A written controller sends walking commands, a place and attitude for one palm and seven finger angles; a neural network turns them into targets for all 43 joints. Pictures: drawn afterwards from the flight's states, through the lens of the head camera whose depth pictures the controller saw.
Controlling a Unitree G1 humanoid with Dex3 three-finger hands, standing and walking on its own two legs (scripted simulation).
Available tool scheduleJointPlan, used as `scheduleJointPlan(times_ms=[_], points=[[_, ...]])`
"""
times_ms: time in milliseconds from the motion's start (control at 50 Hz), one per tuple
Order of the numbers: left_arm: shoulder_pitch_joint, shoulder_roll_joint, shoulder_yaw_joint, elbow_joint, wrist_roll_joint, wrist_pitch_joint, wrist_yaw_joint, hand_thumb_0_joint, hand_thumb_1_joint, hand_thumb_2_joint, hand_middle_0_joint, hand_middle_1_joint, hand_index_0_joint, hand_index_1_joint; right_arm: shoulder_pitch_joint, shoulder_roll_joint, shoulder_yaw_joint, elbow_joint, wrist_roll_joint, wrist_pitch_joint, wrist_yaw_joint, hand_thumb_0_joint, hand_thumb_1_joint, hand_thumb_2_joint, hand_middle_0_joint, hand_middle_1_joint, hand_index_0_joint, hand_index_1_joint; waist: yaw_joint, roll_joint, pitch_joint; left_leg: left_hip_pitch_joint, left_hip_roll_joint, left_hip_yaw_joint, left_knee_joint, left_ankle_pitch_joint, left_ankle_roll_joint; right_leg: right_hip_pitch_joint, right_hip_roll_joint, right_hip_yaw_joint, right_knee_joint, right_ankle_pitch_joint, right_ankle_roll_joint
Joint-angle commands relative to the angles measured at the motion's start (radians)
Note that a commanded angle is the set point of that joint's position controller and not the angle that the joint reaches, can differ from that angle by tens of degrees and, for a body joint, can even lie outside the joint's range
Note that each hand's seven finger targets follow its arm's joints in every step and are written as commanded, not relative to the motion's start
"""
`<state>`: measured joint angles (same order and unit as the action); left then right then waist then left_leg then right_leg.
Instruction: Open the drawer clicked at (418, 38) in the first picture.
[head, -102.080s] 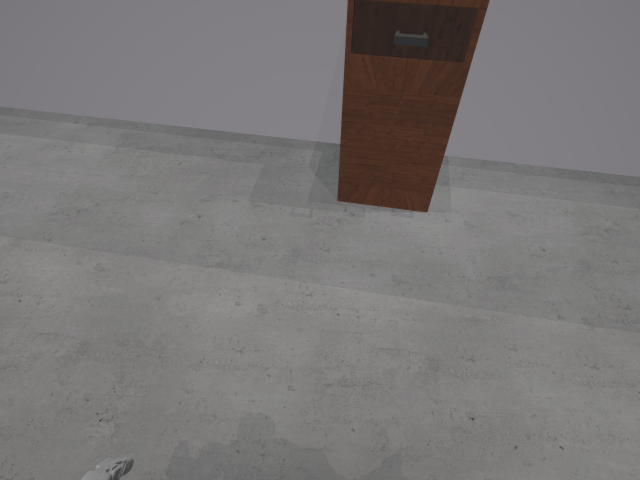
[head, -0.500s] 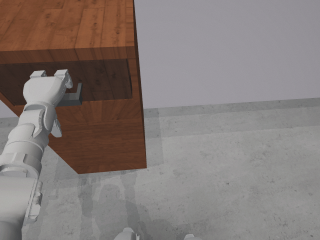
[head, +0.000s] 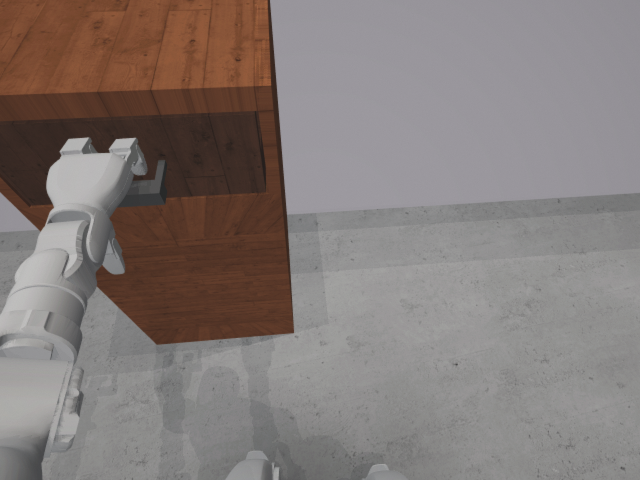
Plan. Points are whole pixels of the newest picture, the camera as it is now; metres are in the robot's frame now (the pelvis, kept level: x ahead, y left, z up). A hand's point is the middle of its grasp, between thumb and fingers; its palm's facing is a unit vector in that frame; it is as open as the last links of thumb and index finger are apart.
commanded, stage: lift the fingers back up to retry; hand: left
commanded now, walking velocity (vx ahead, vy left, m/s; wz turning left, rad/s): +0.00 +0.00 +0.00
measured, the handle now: (128, 181) +0.51 +0.27 +0.04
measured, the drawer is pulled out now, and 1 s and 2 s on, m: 0.00 0.00 0.00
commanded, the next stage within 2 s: re-aim the fingers above the handle in 0.76 s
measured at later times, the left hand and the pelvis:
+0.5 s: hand (98, 179) +0.46 +0.27 +0.10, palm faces +0.01 -0.01 -1.00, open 13.7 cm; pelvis +0.02 +0.00 +0.02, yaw +0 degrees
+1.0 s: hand (99, 184) +0.44 +0.26 +0.11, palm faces +0.01 -0.02 -1.00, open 13.8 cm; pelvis +0.02 -0.01 +0.02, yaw +2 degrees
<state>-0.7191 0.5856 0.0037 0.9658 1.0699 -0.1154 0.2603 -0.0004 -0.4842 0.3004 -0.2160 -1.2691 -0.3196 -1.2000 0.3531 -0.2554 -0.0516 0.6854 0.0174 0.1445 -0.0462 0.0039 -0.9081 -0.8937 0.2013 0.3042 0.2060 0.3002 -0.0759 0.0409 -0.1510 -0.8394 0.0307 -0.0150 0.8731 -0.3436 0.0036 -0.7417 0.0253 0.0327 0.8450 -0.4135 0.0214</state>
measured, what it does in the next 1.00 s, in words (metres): stands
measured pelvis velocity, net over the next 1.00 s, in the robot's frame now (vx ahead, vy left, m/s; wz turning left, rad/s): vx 0.02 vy -0.01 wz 0.03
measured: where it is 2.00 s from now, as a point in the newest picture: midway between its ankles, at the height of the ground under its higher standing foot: outside the picture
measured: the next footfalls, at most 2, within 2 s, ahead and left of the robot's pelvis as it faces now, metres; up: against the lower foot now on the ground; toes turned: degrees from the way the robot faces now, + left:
none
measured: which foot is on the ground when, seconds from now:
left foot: down 0.00-1.00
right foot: down 0.00-1.00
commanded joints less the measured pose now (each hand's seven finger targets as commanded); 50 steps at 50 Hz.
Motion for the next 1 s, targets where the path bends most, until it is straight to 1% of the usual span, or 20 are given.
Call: scheduleJointPlan(times_ms=[0, 60, 120, 180, 220, 300, 420, 440, 500, 520, 560, 580, 640, 680, 780, 820, 860, 880, 920, 980], points=[[-0.324, 0.221, 0.06, -0.122, -0.018, 0.009, -0.007, 0.0, -0.5, 0.3, -0.3, -1.2, -0.3, -1.2, 0.087, -0.159, -0.057, -0.072, -0.004, -0.02, -0.019, 0.0, -0.9, -0.9, 0.2, 0.3, 0.2, 0.3, -0.019, 0.002, -0.273, 0.319, -0.035, 0.035, -0.104, 0.156, 0.04, 0.054, 0.04, -0.059, -0.149, 0.172, -0.055], [-0.355, 0.25, 0.083, -0.194, -0.017, 0.002, 0.0, 0.0, -0.5, 0.3, -0.3, -1.2, -0.3, -1.2, 0.086, -0.154, -0.062, -0.075, -0.004, -0.024, -0.019, 0.0, -0.9, -0.9, 0.2, 0.3, 0.2, 0.3, -0.005, 0.053, -0.348, 0.387, -0.035, 0.034, -0.105, 0.211, 0.038, 0.081, 0.043, -0.058, -0.148, 0.21, -0.054], [-0.391, 0.265, 0.092, -0.251, -0.024, -0.008, 0.0, 0.0, -0.5, 0.3, -0.3, -1.2, -0.3, -1.2, 0.08, -0.152, -0.062, -0.075, -0.004, -0.027, -0.021, 0.0, -0.9, -0.9, 0.2, 0.3, 0.2, 0.3, -0.011, 0.051, -0.377, 0.421, -0.033, 0.029, -0.111, 0.24, 0.039, 0.107, 0.045, -0.058, -0.152, 0.235, -0.051], [-0.387, 0.247, 0.084, -0.283, -0.033, -0.011, 0.001, 0.0, -0.5, 0.3, -0.3, -1.2, -0.3, -1.2, 0.066, -0.149, -0.065, -0.072, -0.005, -0.035, -0.022, 0.0, -0.9, -0.9, 0.2, 0.3, 0.2, 0.3, -0.012, 0.078, -0.347, 0.449, -0.034, 0.027, -0.119, 0.259, 0.036, 0.11, 0.047, -0.065, -0.163, 0.243, -0.055], [-0.412, 0.294, 0.12, -0.312, -0.026, -0.019, 0.007, 0.0, -0.5, 0.3, -0.3, -1.2, -0.3, -1.2, 0.06, -0.151, -0.064, -0.071, -0.003, -0.036, -0.024, 0.0, -0.9, -0.9, 0.2, 0.3, 0.2, 0.3, -0.011, 0.066, -0.363, 0.462, -0.033, 0.025, -0.126, 0.27, 0.038, 0.12, 0.046, -0.062, -0.166, 0.251, -0.051], [-0.37, 0.305, 0.149, -0.354, -0.041, -0.003, 0.016, 0.0, -0.5, 0.3, -0.3, -1.2, -0.3, -1.2, 0.048, -0.151, -0.064, -0.071, -0.006, -0.04, -0.018, 0.0, -0.9, -0.9, 0.2, 0.3, 0.2, 0.3, 0.017, 0.105, -0.395, 0.505, -0.036, 0.027, -0.133, 0.358, 0.032, 0.177, 0.048, -0.068, -0.168, 0.316, -0.06], [-0.312, 0.292, 0.127, -0.323, -0.044, 0.063, -0.026, 0.0, -0.5, 0.3, -0.3, -1.2, -0.3, -1.2, 0.019, -0.152, -0.059, -0.082, 0.008, -0.03, -0.008, 0.0, -0.9, -0.9, 0.2, 0.3, 0.2, 0.3, 0.026, 0.048, -0.351, 0.498, -0.037, 0.045, -0.172, 0.382, 0.034, 0.247, 0.043, -0.067, -0.195, 0.375, -0.052], [-0.288, 0.262, 0.1, -0.316, -0.056, 0.077, -0.042, 0.0, -0.5, 0.3, -0.3, -1.2, -0.3, -1.2, 0.016, -0.154, -0.061, -0.088, 0.007, -0.03, -0.008, 0.0, -0.9, -0.9, 0.2, 0.3, 0.2, 0.3, 0.023, 0.042, -0.329, 0.5, -0.038, 0.047, -0.177, 0.373, 0.035, 0.256, 0.042, -0.069, -0.206, 0.371, -0.054], [-0.313, 0.269, 0.098, -0.398, -0.079, 0.067, -0.089, 0.0, -0.5, 0.3, -0.3, -1.2, -0.3, -1.2, 0.0, -0.156, -0.06, -0.102, 0.008, -0.028, -0.014, 0.0, -0.9, -0.9, 0.2, 0.3, 0.2, 0.3, 0.017, 0.006, -0.336, 0.526, -0.04, 0.05, -0.193, 0.376, 0.044, 0.31, 0.035, -0.059, -0.233, 0.398, -0.05], [-0.292, 0.293, 0.116, -0.389, -0.073, 0.063, -0.105, 0.0, -0.5, 0.3, -0.3, -1.2, -0.3, -1.2, -0.006, -0.153, -0.057, -0.104, 0.014, -0.025, -0.018, 0.0, -0.9, -0.9, 0.2, 0.3, 0.2, 0.3, 0.026, -0.003, -0.327, 0.522, -0.044, 0.052, -0.199, 0.38, 0.046, 0.318, 0.035, -0.056, -0.235, 0.413, -0.046], [-0.33, 0.292, 0.104, -0.412, -0.076, 0.048, -0.13, 0.0, -0.5, 0.3, -0.3, -1.2, -0.3, -1.2, -0.017, -0.153, -0.053, -0.105, 0.017, -0.022, -0.026, 0.0, -0.9, -0.9, 0.2, 0.3, 0.2, 0.3, 0.015, -0.007, -0.292, 0.526, -0.047, 0.047, -0.209, 0.36, 0.047, 0.307, 0.033, -0.057, -0.245, 0.399, -0.044], [-0.317, 0.25, 0.071, -0.389, -0.08, 0.044, -0.141, 0.0, -0.5, 0.3, -0.3, -1.2, -0.3, -1.2, -0.016, -0.152, -0.055, -0.101, 0.014, -0.024, -0.027, 0.0, -0.9, -0.9, 0.2, 0.3, 0.2, 0.3, 0.009, 0.003, -0.26, 0.529, -0.047, 0.048, -0.212, 0.347, 0.046, 0.291, 0.032, -0.06, -0.251, 0.382, -0.047], [-0.242, 0.267, 0.102, -0.336, -0.085, 0.023, -0.162, 0.0, -0.5, 0.3, -0.3, -1.2, -0.3, -1.2, -0.018, -0.156, -0.052, -0.101, 0.015, -0.019, -0.026, 0.0, -0.9, -0.9, 0.2, 0.3, 0.2, 0.3, 0.027, -0.019, -0.207, 0.506, -0.049, 0.051, -0.22, 0.325, 0.044, 0.289, 0.029, -0.058, -0.26, 0.369, -0.05], [-0.252, 0.266, 0.099, -0.353, -0.079, 0.004, -0.167, 0.0, -0.5, 0.3, -0.3, -1.2, -0.3, -1.2, -0.023, -0.152, -0.052, -0.107, 0.014, -0.016, -0.024, 0.0, -0.9, -0.9, 0.2, 0.3, 0.2, 0.3, 0.035, 0.003, -0.218, 0.507, -0.052, 0.051, -0.218, 0.337, 0.041, 0.288, 0.028, -0.057, -0.25, 0.376, -0.053], [-0.315, 0.26, 0.103, -0.431, -0.077, -0.041, -0.138, 0.0, -0.5, 0.3, -0.3, -1.2, -0.3, -1.2, -0.03, -0.146, -0.061, -0.112, 0.008, -0.02, -0.019, 0.0, -0.9, -0.9, 0.2, 0.3, 0.2, 0.3, 0.028, 0.043, -0.266, 0.53, -0.057, 0.049, -0.198, 0.348, 0.04, 0.275, 0.028, -0.051, -0.238, 0.38, -0.053], [-0.34, 0.315, 0.153, -0.457, -0.072, -0.056, -0.114, 0.0, -0.5, 0.3, -0.3, -1.2, -0.3, -1.2, -0.025, -0.148, -0.064, -0.106, 0.007, -0.022, -0.021, 0.0, -0.9, -0.9, 0.2, 0.3, 0.2, 0.3, 0.031, 0.029, -0.317, 0.53, -0.059, 0.049, -0.187, 0.361, 0.043, 0.297, 0.027, -0.041, -0.232, 0.407, -0.048], [-0.329, 0.323, 0.169, -0.447, -0.072, -0.055, -0.093, 0.0, -0.5, 0.3, -0.3, -1.2, -0.3, -1.2, -0.025, -0.143, -0.065, -0.104, 0.006, -0.024, -0.023, 0.0, -0.9, -0.9, 0.2, 0.3, 0.2, 0.3, 0.034, 0.034, -0.328, 0.521, -0.063, 0.049, -0.179, 0.367, 0.042, 0.3, 0.028, -0.043, -0.224, 0.42, -0.047], [-0.371, 0.273, 0.12, -0.465, -0.076, -0.052, -0.083, 0.0, -0.5, 0.3, -0.3, -1.2, -0.3, -1.2, -0.025, -0.143, -0.066, -0.097, 0.005, -0.028, -0.021, 0.0, -0.9, -0.9, 0.2, 0.3, 0.2, 0.3, 0.014, 0.044, -0.321, 0.532, -0.062, 0.047, -0.175, 0.366, 0.041, 0.28, 0.028, -0.048, -0.221, 0.415, -0.048], [-0.357, 0.299, 0.149, -0.444, -0.066, -0.042, -0.065, 0.0, -0.5, 0.3, -0.3, -1.2, -0.3, -1.2, -0.02, -0.144, -0.069, -0.088, 0.005, -0.029, -0.02, 0.0, -0.9, -0.9, 0.2, 0.3, 0.2, 0.3, 0.021, 0.035, -0.344, 0.536, -0.059, 0.047, -0.173, 0.377, 0.039, 0.279, 0.03, -0.047, -0.219, 0.418, -0.045], [-0.356, 0.282, 0.122, -0.379, -0.059, 0.001, -0.054, 0.0, -0.5, 0.3, -0.3, -1.2, -0.3, -1.2, -0.023, -0.146, -0.065, -0.081, 0.006, -0.028, -0.017, 0.0, -0.9, -0.9, 0.2, 0.3, 0.2, 0.3, 0.019, 0.054, -0.302, 0.515, -0.059, 0.049, -0.182, 0.345, 0.036, 0.264, 0.03, -0.054, -0.223, 0.385, -0.051]])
